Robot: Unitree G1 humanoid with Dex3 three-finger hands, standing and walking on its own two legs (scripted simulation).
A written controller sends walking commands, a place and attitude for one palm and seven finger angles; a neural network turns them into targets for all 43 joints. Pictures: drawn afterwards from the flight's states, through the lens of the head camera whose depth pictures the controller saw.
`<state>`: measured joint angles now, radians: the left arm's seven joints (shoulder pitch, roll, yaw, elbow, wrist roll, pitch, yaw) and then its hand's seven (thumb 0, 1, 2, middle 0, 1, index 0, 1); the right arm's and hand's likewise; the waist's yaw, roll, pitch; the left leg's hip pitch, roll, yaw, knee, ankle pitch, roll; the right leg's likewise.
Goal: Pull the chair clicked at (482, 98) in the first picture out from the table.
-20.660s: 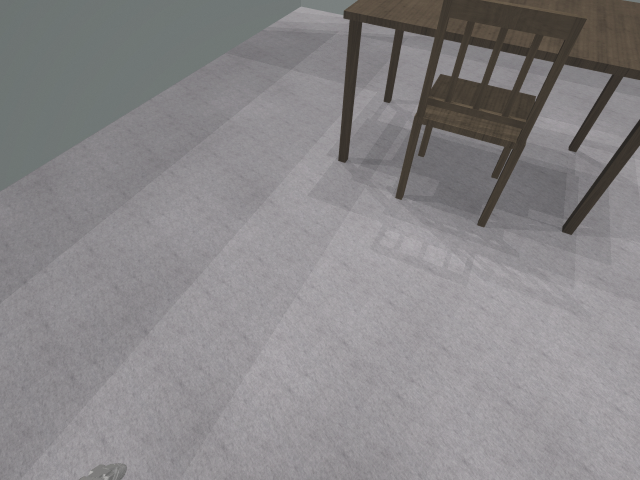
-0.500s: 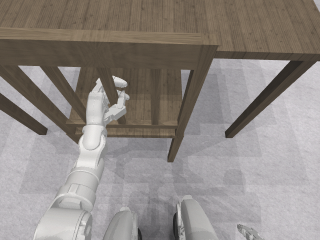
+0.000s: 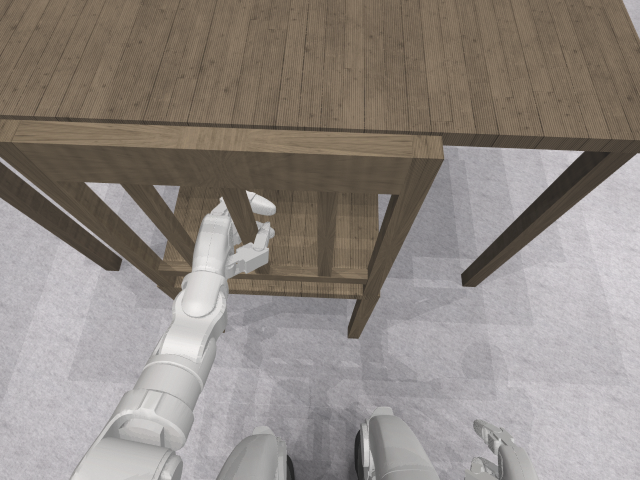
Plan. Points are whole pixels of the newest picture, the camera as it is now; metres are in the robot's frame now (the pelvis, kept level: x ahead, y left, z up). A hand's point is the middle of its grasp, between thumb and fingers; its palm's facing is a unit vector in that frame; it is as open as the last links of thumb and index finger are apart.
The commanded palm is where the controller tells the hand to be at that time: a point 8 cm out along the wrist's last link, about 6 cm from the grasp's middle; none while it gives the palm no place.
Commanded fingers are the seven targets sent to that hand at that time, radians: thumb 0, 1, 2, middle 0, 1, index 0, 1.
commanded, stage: step backward, pulling the chair out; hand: left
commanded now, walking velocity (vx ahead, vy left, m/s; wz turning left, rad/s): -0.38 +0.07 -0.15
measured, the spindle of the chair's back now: (249, 234) +0.43 +0.09 -0.05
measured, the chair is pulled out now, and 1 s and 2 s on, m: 0.04 0.15 0.20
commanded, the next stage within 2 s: none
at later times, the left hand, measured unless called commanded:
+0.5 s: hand (254, 265) +0.37 +0.07 -0.02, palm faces -0.20 -0.97 -0.10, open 5.2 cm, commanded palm +0.36 +0.13 -0.02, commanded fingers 0.00 0.90 0.90 -0.50 -1.45 -0.50 -1.45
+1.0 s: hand (259, 336) +0.28 +0.07 -0.02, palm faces -0.14 -0.98 -0.12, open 5.3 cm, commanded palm +0.29 +0.12 -0.01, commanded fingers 0.00 0.90 0.90 -0.50 -1.45 -0.50 -1.45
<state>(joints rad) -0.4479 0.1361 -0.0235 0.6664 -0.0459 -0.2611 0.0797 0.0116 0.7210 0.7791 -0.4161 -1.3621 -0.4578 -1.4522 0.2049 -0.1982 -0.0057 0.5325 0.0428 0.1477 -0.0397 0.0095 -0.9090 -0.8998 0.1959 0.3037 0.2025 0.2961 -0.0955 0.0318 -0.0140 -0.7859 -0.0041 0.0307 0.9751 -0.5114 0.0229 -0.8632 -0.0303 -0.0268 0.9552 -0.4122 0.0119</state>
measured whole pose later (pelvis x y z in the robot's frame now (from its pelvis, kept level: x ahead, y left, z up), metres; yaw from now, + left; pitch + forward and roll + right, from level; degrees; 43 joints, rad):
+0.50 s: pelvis +0.00 +0.02 +0.06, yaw -7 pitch +8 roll -1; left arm -0.46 0.15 0.02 0.94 -0.06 -0.23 0.05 0.05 0.71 0.78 -0.32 -1.16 -0.50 -1.45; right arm 0.27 -0.21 -0.01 0.65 0.02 0.14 -0.10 0.01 -0.90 -0.90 0.20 0.30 0.20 0.30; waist -0.10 0.02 0.10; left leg -0.36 0.03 0.14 0.54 -0.33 0.03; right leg -0.46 0.00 0.00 0.49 -0.16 0.01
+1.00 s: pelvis -0.07 +0.01 +0.05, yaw -5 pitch +5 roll +1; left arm -0.43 0.11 -0.03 1.00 -0.08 -0.25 0.10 0.05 0.69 0.78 -0.34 -1.15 -0.50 -1.45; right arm 0.24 -0.27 -0.02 0.69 0.06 0.05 -0.13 0.01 -0.91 -0.90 0.20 0.30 0.20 0.30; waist -0.07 0.01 0.09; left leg -0.41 0.02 0.13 0.56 -0.24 0.03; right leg -0.50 -0.01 -0.01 0.50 -0.09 -0.01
